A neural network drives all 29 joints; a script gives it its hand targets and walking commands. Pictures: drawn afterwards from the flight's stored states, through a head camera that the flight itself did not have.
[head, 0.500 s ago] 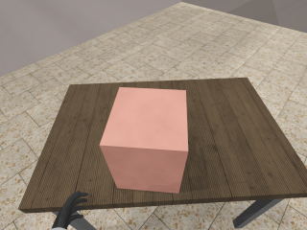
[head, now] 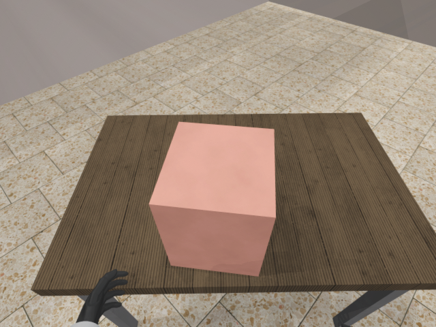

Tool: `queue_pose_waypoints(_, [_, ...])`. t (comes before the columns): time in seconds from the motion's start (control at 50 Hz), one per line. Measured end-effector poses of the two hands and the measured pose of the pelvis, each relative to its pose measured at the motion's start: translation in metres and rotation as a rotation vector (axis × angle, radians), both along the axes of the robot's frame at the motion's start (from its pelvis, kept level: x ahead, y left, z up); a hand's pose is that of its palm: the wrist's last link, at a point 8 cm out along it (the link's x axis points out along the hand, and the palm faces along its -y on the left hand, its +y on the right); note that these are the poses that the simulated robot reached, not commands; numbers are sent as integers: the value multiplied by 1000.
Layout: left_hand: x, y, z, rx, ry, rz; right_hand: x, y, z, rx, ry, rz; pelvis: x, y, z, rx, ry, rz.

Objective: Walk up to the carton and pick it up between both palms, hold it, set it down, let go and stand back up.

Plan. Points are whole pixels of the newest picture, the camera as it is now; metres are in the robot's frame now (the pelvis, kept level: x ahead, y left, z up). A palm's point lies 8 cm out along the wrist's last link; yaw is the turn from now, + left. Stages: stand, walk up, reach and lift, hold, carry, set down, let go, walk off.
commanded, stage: stand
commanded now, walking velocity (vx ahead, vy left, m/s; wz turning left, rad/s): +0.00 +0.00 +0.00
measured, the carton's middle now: (219, 201) +0.38 +0.01 +0.00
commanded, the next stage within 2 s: none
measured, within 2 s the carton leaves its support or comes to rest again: neither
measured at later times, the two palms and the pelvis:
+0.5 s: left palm (90, 317) +0.17 +0.24 -0.05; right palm out of the picture +0.09 -0.24 -0.12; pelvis +0.00 +0.01 +0.00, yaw +1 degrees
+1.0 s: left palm (89, 322) +0.16 +0.25 -0.05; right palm out of the picture +0.10 -0.24 -0.11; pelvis +0.00 +0.00 +0.00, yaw +3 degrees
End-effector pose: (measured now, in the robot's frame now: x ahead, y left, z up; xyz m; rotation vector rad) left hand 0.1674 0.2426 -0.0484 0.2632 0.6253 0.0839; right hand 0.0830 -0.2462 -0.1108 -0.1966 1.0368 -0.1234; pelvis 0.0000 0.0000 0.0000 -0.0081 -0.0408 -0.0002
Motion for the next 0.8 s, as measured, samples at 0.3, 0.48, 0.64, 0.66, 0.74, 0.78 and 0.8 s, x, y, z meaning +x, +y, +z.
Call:
queue_pose_waypoints(0.3, [-2, 1, 0, 3, 9, 2, 9, 6, -3, 9, -19, 15, 2, 5, -1, -2, -1, 8])
queue_pose_waypoints(0.48, [-2, 2, 0, 3, 18, -1, 9, 11, -6, 18, -7, 21, 4, 7, -1, 0, 3, 11])
queue_pose_waypoints(0.64, [-3, 3, -1, -1, 17, 5, 11, 10, -5, 11, -13, 24, 4, 7, -1, 1, 0, 14])
queue_pose_waypoints(0.66, [-3, 3, -1, -1, 17, 6, 12, 10, -5, 10, -15, 24, 4, 7, -1, 1, 0, 15])
queue_pose_waypoints(0.74, [-4, 3, -2, -2, 16, 9, 14, 9, -3, 6, -23, 27, 3, 6, -1, 1, -1, 17])
queue_pose_waypoints(0.78, [-4, 3, -2, -3, 15, 9, 14, 9, -2, 7, -25, 26, 3, 6, -1, 2, -1, 22])
queue_pose_waypoints(0.8, [-4, 3, -2, -4, 14, 9, 14, 9, -1, 7, -25, 26, 2, 5, -1, 3, -1, 24])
